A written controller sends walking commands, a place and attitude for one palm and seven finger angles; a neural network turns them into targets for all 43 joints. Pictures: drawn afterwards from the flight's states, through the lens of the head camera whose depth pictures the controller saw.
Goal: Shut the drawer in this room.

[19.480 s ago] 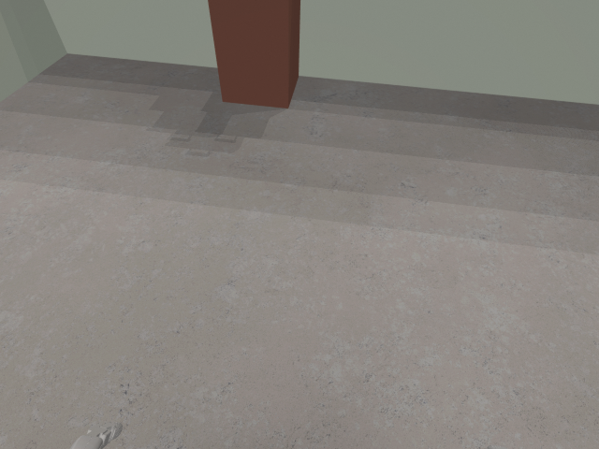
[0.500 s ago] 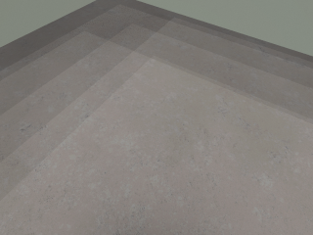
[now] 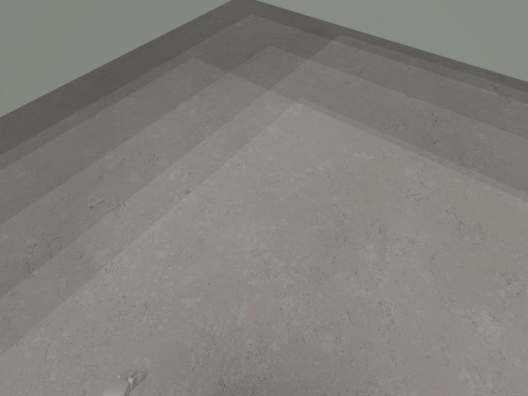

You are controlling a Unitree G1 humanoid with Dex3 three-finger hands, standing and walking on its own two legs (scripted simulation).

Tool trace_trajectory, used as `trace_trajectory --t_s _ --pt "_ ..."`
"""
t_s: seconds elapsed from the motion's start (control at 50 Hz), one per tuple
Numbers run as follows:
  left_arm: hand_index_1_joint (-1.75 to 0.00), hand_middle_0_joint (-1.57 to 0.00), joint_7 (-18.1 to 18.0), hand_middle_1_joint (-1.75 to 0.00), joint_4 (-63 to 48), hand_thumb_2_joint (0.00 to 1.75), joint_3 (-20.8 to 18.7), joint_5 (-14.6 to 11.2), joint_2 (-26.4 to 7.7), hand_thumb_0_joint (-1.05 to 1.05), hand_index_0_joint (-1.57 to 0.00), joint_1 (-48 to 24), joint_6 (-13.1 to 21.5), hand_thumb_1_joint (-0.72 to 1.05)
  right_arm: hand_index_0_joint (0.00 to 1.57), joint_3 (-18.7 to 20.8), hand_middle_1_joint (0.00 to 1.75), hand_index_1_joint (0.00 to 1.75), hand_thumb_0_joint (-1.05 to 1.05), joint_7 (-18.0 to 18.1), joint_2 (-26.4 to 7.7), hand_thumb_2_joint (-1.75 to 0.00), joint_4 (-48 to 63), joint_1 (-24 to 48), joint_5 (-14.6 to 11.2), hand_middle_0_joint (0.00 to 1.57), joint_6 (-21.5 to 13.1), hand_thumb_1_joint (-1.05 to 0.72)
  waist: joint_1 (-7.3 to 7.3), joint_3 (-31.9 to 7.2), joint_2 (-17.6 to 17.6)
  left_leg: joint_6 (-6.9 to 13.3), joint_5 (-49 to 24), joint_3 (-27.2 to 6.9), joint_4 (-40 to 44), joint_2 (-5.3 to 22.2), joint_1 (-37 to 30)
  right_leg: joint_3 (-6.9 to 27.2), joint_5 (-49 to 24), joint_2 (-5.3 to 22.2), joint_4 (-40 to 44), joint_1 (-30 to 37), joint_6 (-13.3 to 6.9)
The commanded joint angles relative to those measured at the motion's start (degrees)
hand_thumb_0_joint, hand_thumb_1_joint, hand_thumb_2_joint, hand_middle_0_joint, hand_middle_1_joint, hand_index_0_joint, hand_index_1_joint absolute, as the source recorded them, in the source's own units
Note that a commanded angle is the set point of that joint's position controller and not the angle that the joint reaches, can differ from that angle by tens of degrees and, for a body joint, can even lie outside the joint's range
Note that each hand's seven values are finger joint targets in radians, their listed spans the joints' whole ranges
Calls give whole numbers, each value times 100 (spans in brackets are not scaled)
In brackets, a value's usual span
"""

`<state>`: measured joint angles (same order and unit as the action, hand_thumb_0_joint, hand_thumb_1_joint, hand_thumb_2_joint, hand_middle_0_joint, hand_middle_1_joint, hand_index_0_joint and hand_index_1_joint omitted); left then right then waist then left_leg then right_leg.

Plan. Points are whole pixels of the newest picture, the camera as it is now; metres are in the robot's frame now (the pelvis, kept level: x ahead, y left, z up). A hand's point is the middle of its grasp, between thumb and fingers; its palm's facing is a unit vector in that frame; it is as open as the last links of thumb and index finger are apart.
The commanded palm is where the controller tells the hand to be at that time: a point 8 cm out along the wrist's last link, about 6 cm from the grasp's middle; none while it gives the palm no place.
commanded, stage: turn or walk to find it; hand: left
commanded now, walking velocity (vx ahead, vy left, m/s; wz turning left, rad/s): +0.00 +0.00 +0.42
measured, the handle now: out of the picture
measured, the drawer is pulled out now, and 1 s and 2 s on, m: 0.24 0.24 0.24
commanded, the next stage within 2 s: stand and wait in 1.24 s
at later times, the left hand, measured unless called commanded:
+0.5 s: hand out of the picture -0.06 +0.20 -0.17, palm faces +0.29 -0.92 -0.25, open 7.4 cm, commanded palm none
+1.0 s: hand out of the picture -0.01 +0.22 -0.15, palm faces +0.40 -0.87 -0.28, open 7.4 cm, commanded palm none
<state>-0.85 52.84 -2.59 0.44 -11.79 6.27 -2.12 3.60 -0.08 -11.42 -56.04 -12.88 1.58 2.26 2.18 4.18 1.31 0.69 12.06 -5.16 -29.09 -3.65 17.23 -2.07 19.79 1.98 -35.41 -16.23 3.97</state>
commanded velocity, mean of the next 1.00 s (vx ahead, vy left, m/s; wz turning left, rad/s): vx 0.00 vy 0.00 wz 0.42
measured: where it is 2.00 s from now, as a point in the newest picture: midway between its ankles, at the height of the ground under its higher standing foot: outside the picture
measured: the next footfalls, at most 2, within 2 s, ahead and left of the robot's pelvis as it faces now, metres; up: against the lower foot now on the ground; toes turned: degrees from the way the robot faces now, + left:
right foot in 0.02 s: +0.03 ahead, -0.12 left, +0.00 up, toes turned -2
left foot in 0.52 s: -0.04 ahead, +0.12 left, +0.00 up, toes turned +19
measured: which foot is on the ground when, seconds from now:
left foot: down 0.00-0.02, up 0.04-0.50, down 0.52-1.00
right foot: up 0.00-0.00, down 0.02-0.52, up 0.54-0.98, down 1.00-1.00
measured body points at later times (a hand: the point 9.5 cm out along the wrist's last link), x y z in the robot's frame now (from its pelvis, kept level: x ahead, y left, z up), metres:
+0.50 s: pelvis -0.03 +0.00 +0.00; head +0.01 +0.02 +0.44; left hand -0.07 +0.25 -0.15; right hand +0.12 -0.23 -0.15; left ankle -0.08 +0.11 -0.73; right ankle -0.01 -0.11 -0.73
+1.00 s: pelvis -0.04 -0.02 -0.01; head +0.00 -0.02 +0.44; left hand -0.03 +0.26 -0.13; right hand +0.10 -0.22 -0.17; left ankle -0.08 +0.11 -0.73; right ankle +0.02 -0.12 -0.74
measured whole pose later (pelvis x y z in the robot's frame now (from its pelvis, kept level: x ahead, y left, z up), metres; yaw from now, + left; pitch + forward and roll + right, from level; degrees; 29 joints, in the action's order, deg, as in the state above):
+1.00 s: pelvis -0.04 -0.02 -0.01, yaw +25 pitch +0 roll +1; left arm -0.8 52.7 -2.5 0.7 -11.7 6.5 -1.3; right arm 3.8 -0.1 -12.0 -56.3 -12.4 1.3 2.5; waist 1.6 4.6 2.0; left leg -0.5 16.3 -5.0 -32.8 -2.6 16.1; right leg -3.5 16.1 2.4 -32.3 -15.5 3.1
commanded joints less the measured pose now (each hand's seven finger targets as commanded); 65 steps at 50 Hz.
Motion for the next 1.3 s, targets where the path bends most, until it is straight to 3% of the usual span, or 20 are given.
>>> trace_trajectory --t_s 0.0,0.02,0.04,0.1,0.14,0.36,0.44,0.46,0.5,0.52,0.58,0.66,0.82,0.92,0.94,0.96,0.98,1.02,1.1,1.28 --pt "-30 -20 -133 -30 -184 90 -320 106 -1369 0 -20 986 265 90 20 170 30 30 0 19 -397 -90 605 78 -130 20 -129 -90 -496 -878 -1782 -198 1502 19 -1513 -71 1697 1938 -1445 2149 1913 2095 -832" --pt "-30 -20 -142 -30 -264 90 -298 73 -1402 0 -20 946 228 90 20 243 30 30 0 40 -674 -90 645 264 -78 20 -61 -90 -540 -672 -1428 -210 2183 5 -2636 52 1540 2048 -1738 2663 1974 1124 -1316" --pt "-30 -20 -163 -30 -346 90 -309 61 -1178 0 -20 574 236 90 20 281 30 30 0 21 -705 -90 545 185 -45 20 21 -90 -356 -443 -1257 -198 1889 -185 -3321 212 1449 1688 -1166 2370 2091 573 -1373" --pt "-30 -20 -137 -30 -511 90 -191 36 -767 0 -20 -52 230 90 20 296 30 30 0 -64 -604 -90 217 -240 -12 20 120 -90 17 -19 -801 -290 1028 55 -4142 388 1418 674 -829 1648 2030 137 -1005" --pt "-30 -20 -117 -30 -459 90 -177 50 -717 0 -20 167 287 90 20 263 30 30 0 -80 -556 -90 166 -279 -21 20 119 -90 -61 -88 -990 -396 770 197 -4178 424 1452 331 -1225 1502 1946 385 -931" --pt "-30 -20 -85 -30 -31 90 -315 144 -1130 0 -20 1167 248 90 20 68 30 30 0 -46 -421 -90 401 609 -113 20 -3 -90 -574 -599 -1363 -442 1557 807 -1677 459 790 50 -3312 1837 1231 1469 -1244" --pt "-30 -20 -79 -30 15 90 -338 102 -1187 0 -20 939 200 90 20 55 30 30 0 -25 -484 -90 322 240 -124 20 -88 -90 -298 -803 -1295 -329 582 1033 -92 402 -290 -270 -3091 1761 654 1096 -895" --pt "-30 -20 -72 -30 -12 90 -324 49 -1124 0 -20 865 167 90 20 83 30 30 0 -35 -642 -90 252 25 -117 20 -134 -90 -132 -912 -848 -257 -219 902 633 517 -993 -512 -2567 1609 205 639 -625" --pt "-30 -20 -32 -30 -291 90 -136 22 -517 0 -20 670 98 90 20 289 30 30 0 16 -1535 -90 242 -383 -70 20 -174 -90 110 -929 1551 649 -3101 -1483 1013 2529 -2042 -703 1572 510 -1744 -1498 15" --pt "-30 -20 -59 -30 -330 90 -148 43 -609 0 -20 492 36 90 20 283 30 30 0 34 -1585 -90 186 -430 -54 20 -115 -90 152 -827 1147 1026 -3090 -1269 928 2746 -1609 -279 1702 559 -2280 -1365 -55" --pt "-30 -20 -18 -30 -114 90 -204 40 -689 0 -20 305 -19 90 20 145 30 30 0 159 -1160 -90 310 238 -28 20 -146 -90 -73 -288 1105 890 -3016 -813 946 1996 -1108 58 789 537 -2778 -1518 -11" --pt "-30 -20 17 -30 -6 90 -184 37 -653 0 -20 510 22 90 20 122 30 30 0 157 -1101 -90 344 220 -62 20 -217 -90 -177 -483 592 776 -3289 -469 867 1692 -1371 19 351 418 -2756 -1445 100" --pt "-30 -20 -19 -30 -307 90 -124 7 -519 0 -20 80 34 90 20 217 30 30 0 117 -1121 -90 358 31 -15 20 -160 -90 -52 -492 756 939 -2791 -1040 764 1706 -1164 30 628 236 -1402 -999 117" --pt "-30 -20 -31 -30 -204 90 -151 -23 -547 0 -20 596 138 90 20 242 30 30 0 92 -1077 -90 434 247 -32 20 -114 -90 -322 -643 674 660 -2172 -1225 327 1355 -288 -161 -444 -2 498 488 -7" --pt "-30 -20 -44 -30 -166 90 -179 -7 -658 0 -20 804 188 90 20 236 30 30 0 78 -969 -90 452 247 -66 20 -122 -90 -428 -748 370 432 -1543 -1095 38 1112 78 -60 -998 171 1202 1082 -41" --pt "-30 -20 -88 -30 -133 90 -247 65 -1037 0 -20 984 252 90 20 201 30 30 0 45 -671 -90 492 136 -120 20 -137 -90 -485 -943 -675 98 -208 -596 -756 618 888 807 -1274 1130 1617 1910 -289" --pt "-30 -20 -108 -30 -154 90 -328 116 -1445 0 -20 1094 268 90 20 163 30 30 0 42 -452 -90 662 251 -114 20 -128 -90 -582 -770 -1906 -218 2085 222 -2064 -82 1596 2066 -2086 2439 1791 1843 -989" --pt "-30 -20 -151 -30 -309 90 -324 60 -1189 0 -20 658 252 90 20 266 30 30 0 37 -707 -90 540 201 -54 20 41 -90 -395 -505 -1406 -188 1976 -171 -3586 295 1326 1621 -1450 2388 2014 607 -1346" --pt "-30 -20 -117 -30 -471 90 -190 49 -752 0 -20 114 266 90 20 258 30 30 0 -72 -593 -90 194 -223 -32 20 100 -90 -73 -257 -957 -351 920 172 -4240 468 1396 337 -1288 1611 1868 505 -942" --pt "-30 -20 -105 -30 -69 90 -263 145 -1011 0 -20 1033 282 90 20 80 30 30 0 -46 -380 -90 288 430 -86 20 23 -90 -526 -446 -1264 -461 1464 663 -2150 552 883 54 -2650 1817 1518 1161 -1198"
